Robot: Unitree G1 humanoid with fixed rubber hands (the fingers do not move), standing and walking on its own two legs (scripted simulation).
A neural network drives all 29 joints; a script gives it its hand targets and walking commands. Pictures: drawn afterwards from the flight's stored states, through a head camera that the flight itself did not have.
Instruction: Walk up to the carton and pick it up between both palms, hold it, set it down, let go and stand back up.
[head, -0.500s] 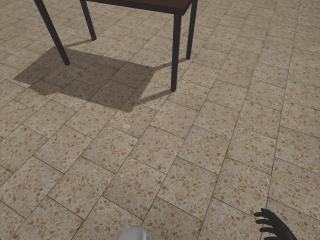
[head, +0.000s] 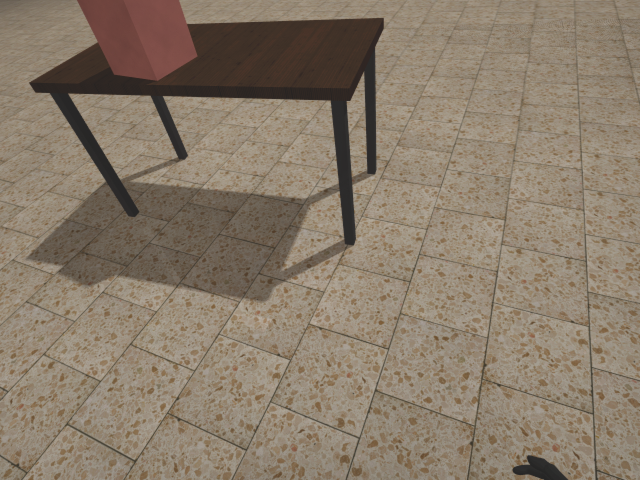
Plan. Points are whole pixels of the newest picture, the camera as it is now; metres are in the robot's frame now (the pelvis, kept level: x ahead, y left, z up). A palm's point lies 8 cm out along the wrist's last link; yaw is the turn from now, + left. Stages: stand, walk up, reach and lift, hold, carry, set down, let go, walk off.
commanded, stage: walk up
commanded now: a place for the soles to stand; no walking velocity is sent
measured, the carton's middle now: (141, 29) +1.52 +0.61 +0.09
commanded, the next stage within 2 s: none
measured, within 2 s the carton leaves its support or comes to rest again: neither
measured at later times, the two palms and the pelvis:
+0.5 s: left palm (71, 479) +0.19 +0.38 -0.11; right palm (470, 337) +0.36 -0.22 -0.10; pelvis +0.18 +0.07 -0.02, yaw +2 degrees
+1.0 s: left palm (84, 315) +0.44 +0.44 -0.06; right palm (423, 308) +0.44 -0.16 -0.13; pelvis +0.37 +0.12 -0.01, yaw -2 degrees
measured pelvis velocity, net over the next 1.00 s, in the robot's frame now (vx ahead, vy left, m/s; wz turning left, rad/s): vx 0.37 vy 0.12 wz -0.04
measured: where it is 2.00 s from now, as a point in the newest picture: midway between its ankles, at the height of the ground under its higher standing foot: (265, 371)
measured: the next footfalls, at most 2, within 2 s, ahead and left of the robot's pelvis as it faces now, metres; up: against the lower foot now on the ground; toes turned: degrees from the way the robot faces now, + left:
left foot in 0.44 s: +0.35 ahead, +0.16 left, +0.00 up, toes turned +6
right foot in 0.98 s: +0.48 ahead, +0.03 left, +0.00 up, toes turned -4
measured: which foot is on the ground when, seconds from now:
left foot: down 0.00-0.00, up 0.02-0.42, down 0.44-1.00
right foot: down 0.00-0.50, up 0.52-0.96, down 0.98-1.00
